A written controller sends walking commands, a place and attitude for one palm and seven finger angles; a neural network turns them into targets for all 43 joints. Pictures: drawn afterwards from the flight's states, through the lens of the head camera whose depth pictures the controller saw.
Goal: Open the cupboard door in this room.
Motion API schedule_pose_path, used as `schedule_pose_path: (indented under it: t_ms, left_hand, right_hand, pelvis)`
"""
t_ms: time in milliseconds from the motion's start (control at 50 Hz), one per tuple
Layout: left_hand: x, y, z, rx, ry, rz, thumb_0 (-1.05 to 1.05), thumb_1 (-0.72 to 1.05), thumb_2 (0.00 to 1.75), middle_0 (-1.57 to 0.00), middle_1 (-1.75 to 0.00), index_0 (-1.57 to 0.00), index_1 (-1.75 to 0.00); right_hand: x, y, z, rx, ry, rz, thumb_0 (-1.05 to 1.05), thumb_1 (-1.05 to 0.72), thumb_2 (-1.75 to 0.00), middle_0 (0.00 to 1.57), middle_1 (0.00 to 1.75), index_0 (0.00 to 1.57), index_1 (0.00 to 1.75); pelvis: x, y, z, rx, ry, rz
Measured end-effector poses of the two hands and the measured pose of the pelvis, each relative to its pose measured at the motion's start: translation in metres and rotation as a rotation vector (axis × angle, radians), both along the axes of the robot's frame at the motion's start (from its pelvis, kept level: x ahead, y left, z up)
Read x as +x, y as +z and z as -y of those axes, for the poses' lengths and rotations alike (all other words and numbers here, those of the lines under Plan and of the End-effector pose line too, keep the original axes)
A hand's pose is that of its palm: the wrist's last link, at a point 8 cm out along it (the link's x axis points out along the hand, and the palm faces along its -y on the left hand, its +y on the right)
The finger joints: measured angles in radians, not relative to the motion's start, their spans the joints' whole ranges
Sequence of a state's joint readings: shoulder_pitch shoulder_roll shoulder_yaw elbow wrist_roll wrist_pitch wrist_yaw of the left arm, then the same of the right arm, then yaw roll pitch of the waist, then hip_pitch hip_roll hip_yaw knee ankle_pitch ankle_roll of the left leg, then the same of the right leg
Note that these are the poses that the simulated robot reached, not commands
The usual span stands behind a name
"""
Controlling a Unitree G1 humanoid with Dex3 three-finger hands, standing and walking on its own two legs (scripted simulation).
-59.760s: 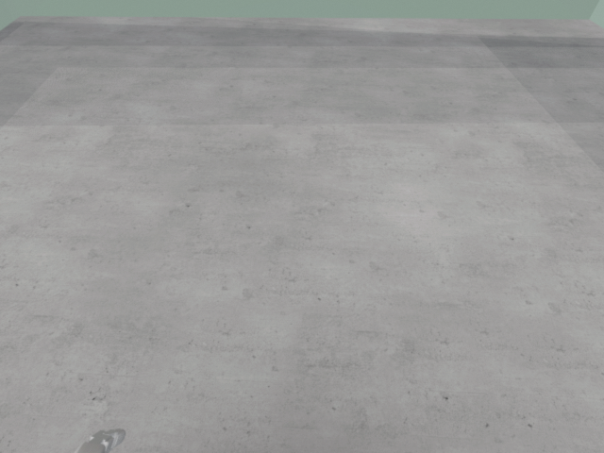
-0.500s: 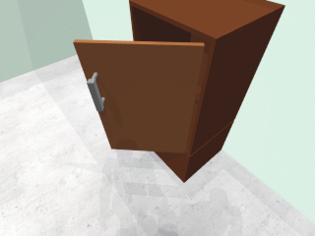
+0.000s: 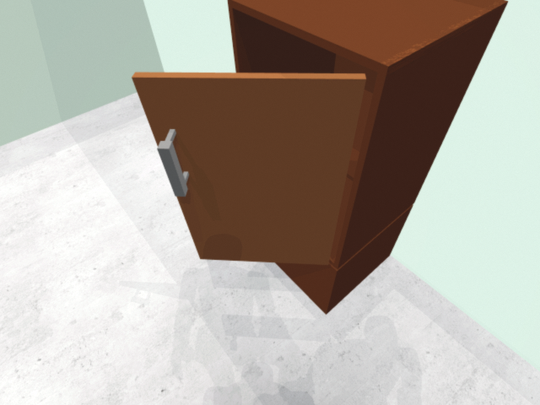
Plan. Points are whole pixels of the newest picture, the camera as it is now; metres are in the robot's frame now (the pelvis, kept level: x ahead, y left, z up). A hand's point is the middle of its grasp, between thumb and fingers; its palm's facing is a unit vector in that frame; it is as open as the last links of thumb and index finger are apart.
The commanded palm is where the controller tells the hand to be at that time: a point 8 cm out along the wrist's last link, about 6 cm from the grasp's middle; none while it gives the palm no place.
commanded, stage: raise the hand with hooked fingers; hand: left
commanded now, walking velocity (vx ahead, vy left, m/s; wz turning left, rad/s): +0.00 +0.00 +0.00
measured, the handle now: (176, 163) +0.54 +0.22 +0.03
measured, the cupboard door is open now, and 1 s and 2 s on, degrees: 46 46 46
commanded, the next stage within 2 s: none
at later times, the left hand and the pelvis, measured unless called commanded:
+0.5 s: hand out of the picture +0.12 +0.21 -0.06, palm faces +0.15 -0.99 -0.01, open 9.1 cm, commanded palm +0.13 +0.25 -0.03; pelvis -0.03 -0.03 -0.07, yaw +4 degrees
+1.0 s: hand (106, 358) +0.18 +0.25 -0.01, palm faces +0.02 -1.00 -0.06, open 12.1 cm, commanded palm +0.16 +0.30 +0.01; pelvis -0.05 +0.00 -0.06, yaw +4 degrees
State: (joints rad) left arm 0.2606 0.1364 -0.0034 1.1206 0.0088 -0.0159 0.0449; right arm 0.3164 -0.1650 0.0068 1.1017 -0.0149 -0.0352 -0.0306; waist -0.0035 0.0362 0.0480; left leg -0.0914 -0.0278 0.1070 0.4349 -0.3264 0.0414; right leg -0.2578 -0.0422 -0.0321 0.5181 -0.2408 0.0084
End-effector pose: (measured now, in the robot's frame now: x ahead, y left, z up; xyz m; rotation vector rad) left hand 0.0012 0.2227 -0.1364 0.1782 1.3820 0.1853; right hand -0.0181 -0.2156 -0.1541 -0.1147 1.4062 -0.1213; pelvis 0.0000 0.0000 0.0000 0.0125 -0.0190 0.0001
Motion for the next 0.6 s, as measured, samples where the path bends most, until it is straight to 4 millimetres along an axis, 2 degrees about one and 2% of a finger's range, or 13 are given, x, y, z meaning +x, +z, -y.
schedule_pose_path:
  t_ms: [20,40,80,160,220,260,300,360,420,460,500,540,600]
  left_hand:
    - [0.009,0.003,-0.001,-0.005,0.050,0.049,0.01,0.93,0.90,-0.20,-0.29,-0.20,-0.30]
    - [0.026,0.013,-0.005,0.001,0.076,0.165,0.02,0.94,0.90,-0.20,-0.30,-0.20,-0.30]
    - [0.069,0.044,-0.011,0.039,0.083,0.439,0.02,0.93,0.90,-0.20,-0.30,-0.21,-0.31]
    - [0.151,0.114,-0.009,0.031,0.044,0.908,0.02,0.88,0.88,-0.20,-0.33,-0.21,-0.34]
    - [0.187,0.149,-0.007,-0.019,-0.032,1.208,0.01,0.82,0.86,-0.20,-0.36,-0.21,-0.37]
    - [0.190,0.153,-0.004,-0.072,-0.091,1.341,0.01,0.78,0.84,-0.21,-0.39,-0.21,-0.39]
    - [0.179,0.144,-0.001,-0.121,-0.168,1.387,0.01,0.74,0.82,-0.21,-0.41,-0.21,-0.42]
    - [0.146,0.113,-0.002,-0.175,-0.224,1.305,0.00,0.67,0.80,-0.21,-0.45,-0.22,-0.46]
    - [0.112,0.083,-0.013,-0.183,-0.137,1.213,0.01,0.59,0.77,-0.22,-0.50,-0.23,-0.50]
    - [0.097,0.076,-0.024,-0.139,-0.066,1.213,0.01,0.55,0.75,-0.23,-0.53,-0.23,-0.53]
    - [0.092,0.082,-0.034,-0.080,-0.045,1.269,0.01,0.50,0.73,-0.23,-0.56,-0.24,-0.56]
    - [0.098,0.096,-0.038,-0.044,-0.076,1.350,0.01,0.45,0.71,-0.23,-0.59,-0.24,-0.59]
    - [0.121,0.116,-0.036,-0.067,-0.195,1.437,0.01,0.38,0.68,-0.23,-0.63,-0.24,-0.64]
  right_hand:
    - [0.005,0.003,0.004,-0.010,-0.006,0.028,0.00,-0.91,-0.90,0.20,0.30,0.20,0.30]
    - [0.014,0.008,0.009,-0.032,0.002,0.090,0.01,-0.91,-0.90,0.20,0.30,0.20,0.30]
    - [0.038,0.018,0.021,-0.073,0.023,0.234,0.01,-0.91,-0.90,0.20,0.30,0.20,0.30]
    - [0.100,0.037,0.043,-0.119,0.077,0.513,0.01,-0.91,-0.90,0.20,0.30,0.20,0.30]
    - [0.148,0.059,0.057,-0.148,0.111,0.708,0.01,-0.91,-0.90,0.20,0.30,0.20,0.30]
    - [0.175,0.075,0.064,-0.163,0.142,0.819,0.01,-0.91,-0.90,0.20,0.30,0.20,0.30]
    - [0.199,0.089,0.068,-0.173,0.184,0.912,0.01,-0.91,-0.90,0.20,0.30,0.20,0.30]
    - [0.226,0.099,0.071,-0.188,0.242,0.998,0.01,-0.91,-0.90,0.20,0.30,0.20,0.30]
    - [0.242,0.096,0.065,-0.196,0.297,1.023,0.01,-0.91,-0.90,0.20,0.30,0.20,0.30]
    - [0.245,0.087,0.057,-0.189,0.332,1.012,0.01,-0.91,-0.90,0.19,0.30,0.20,0.30]
    - [0.242,0.072,0.047,-0.168,0.363,0.977,0.01,-0.91,-0.90,0.19,0.30,0.20,0.30]
    - [0.233,0.053,0.035,-0.133,0.376,0.928,0.01,-0.91,-0.90,0.19,0.30,0.20,0.30]
    - [0.209,0.026,0.017,-0.072,0.366,0.850,0.01,-0.90,-0.90,0.20,0.30,0.20,0.30]
  pelvis:
    - [0.000,-0.001,0.001,-0.001,0.004,-0.007]
    - [0.000,-0.001,0.003,0.002,0.005,-0.011]
    - [0.000,-0.002,0.006,0.007,0.014,-0.020]
    - [-0.004,-0.006,0.010,-0.003,0.051,-0.045]
    - [-0.009,-0.016,0.017,0.001,0.046,-0.102]
    - [-0.013,-0.025,0.022,0.005,0.037,-0.137]
    - [-0.016,-0.034,0.027,0.005,0.035,-0.159]
    - [-0.019,-0.049,0.031,0.006,0.038,-0.194]
    - [-0.024,-0.061,0.033,-0.005,0.055,-0.218]
    - [-0.027,-0.068,0.034,-0.021,0.069,-0.223]
    - [-0.031,-0.074,0.034,-0.038,0.079,-0.225]
    - [-0.035,-0.078,0.034,-0.053,0.088,-0.221]
    - [-0.042,-0.082,0.031,-0.069,0.095,-0.215]
